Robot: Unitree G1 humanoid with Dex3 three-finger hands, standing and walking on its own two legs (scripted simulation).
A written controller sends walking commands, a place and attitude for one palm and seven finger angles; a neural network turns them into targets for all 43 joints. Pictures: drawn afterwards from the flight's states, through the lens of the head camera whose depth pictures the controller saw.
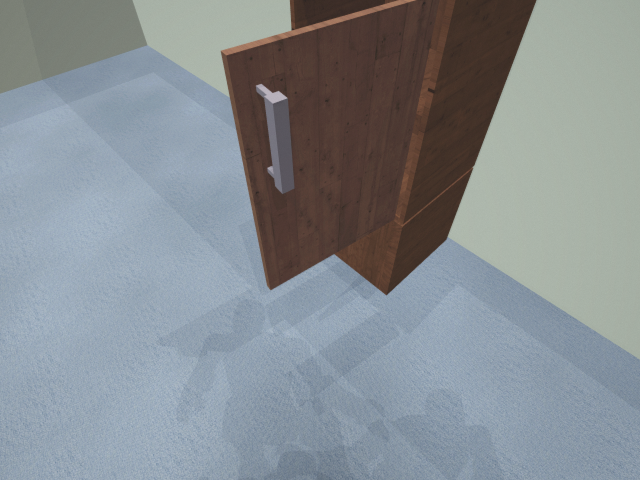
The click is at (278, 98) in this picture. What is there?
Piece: cupboard door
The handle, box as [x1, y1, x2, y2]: [256, 84, 294, 193]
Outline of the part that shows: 259,84 256,85 256,90 264,98 273,165 272,167 270,166 267,169 268,172 274,178 275,186 283,193 294,188 287,98 280,92 277,91 272,93 264,86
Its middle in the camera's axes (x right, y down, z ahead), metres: -0.08 -0.16 +0.64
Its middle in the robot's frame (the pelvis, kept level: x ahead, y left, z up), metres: +0.60 +0.11 +0.09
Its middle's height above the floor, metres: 0.88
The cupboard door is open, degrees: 81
